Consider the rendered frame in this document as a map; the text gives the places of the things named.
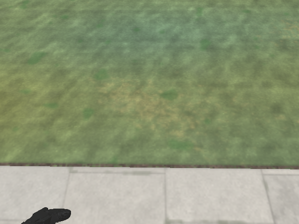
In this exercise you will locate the left robot hand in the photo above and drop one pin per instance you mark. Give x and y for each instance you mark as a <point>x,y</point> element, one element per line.
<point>48,216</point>

